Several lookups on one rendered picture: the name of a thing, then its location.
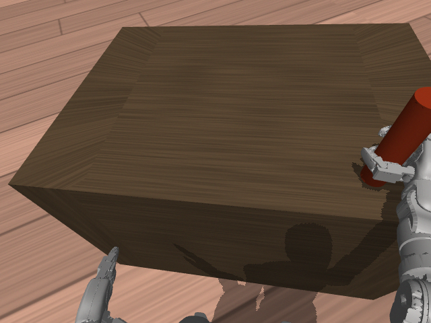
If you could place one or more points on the right robot arm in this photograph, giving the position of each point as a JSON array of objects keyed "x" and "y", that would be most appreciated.
[{"x": 413, "y": 298}]

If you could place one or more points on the can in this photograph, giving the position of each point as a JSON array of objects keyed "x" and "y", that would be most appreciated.
[{"x": 410, "y": 129}]

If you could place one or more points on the left robot hand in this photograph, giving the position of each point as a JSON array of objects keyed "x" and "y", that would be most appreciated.
[{"x": 93, "y": 307}]

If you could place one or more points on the right robot hand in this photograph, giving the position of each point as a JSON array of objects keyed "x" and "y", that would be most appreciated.
[{"x": 417, "y": 166}]

